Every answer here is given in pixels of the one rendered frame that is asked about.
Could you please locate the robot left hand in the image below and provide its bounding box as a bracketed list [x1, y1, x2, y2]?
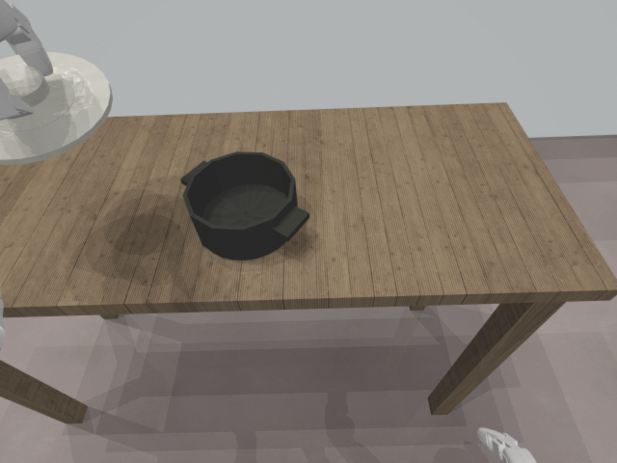
[0, 0, 53, 121]

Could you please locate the table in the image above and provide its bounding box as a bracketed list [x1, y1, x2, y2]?
[0, 102, 617, 423]

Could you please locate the robot right hand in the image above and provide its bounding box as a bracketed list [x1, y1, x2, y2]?
[477, 427, 537, 463]

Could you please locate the lid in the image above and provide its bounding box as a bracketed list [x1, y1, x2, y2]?
[0, 52, 113, 165]

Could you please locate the knob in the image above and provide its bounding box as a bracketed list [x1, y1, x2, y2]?
[0, 66, 50, 107]

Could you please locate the pot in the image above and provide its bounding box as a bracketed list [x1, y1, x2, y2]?
[180, 151, 309, 260]

